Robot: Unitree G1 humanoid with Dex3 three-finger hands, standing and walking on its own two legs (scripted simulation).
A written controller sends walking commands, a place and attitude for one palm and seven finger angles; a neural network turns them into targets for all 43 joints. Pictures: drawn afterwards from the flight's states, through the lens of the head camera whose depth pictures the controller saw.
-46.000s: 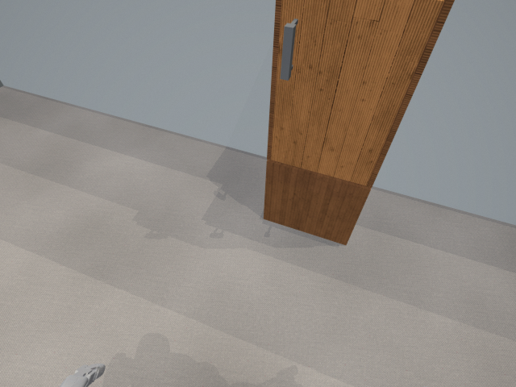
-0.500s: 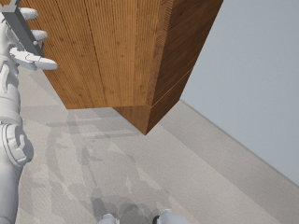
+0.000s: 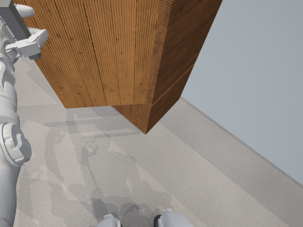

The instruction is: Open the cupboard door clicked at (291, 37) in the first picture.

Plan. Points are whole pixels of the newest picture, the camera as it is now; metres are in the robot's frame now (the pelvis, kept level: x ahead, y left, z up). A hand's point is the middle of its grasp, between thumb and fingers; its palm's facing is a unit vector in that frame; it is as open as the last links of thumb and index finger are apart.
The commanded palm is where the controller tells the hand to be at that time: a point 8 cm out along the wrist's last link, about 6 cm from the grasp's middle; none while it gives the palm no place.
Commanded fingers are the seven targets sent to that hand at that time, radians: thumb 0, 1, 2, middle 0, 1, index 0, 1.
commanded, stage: close the thumb around the handle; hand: left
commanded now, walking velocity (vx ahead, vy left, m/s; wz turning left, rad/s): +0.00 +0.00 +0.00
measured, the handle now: (23, 26) +0.59 +0.24 +0.13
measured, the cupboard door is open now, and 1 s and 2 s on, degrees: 48 63 76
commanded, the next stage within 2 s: pull the door open along its arc in 0.20 s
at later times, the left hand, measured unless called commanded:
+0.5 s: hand (31, 40) +0.54 +0.21 +0.14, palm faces +0.01 -1.00 -0.01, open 5.6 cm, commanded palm +0.50 +0.26 +0.13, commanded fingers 0.00 0.90 0.90 -0.40 -1.35 -0.40 -1.35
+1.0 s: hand (37, 70) +0.45 +0.19 +0.14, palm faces +0.17 -0.98 +0.10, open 6.1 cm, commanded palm +0.42 +0.25 +0.13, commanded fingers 0.00 0.90 0.90 -0.40 -1.35 -0.40 -1.35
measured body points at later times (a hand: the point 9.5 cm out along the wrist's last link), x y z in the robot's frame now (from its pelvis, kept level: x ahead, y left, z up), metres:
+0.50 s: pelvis +0.01 -0.01 +0.00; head +0.13 +0.01 +0.43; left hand +0.53 +0.27 +0.14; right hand -0.03 -0.27 -0.10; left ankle -0.01 +0.11 -0.70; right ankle -0.01 -0.13 -0.70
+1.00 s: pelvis +0.02 -0.01 +0.02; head +0.07 -0.01 +0.46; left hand +0.44 +0.24 +0.13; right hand +0.12 -0.26 -0.09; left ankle -0.01 +0.11 -0.70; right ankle -0.01 -0.13 -0.70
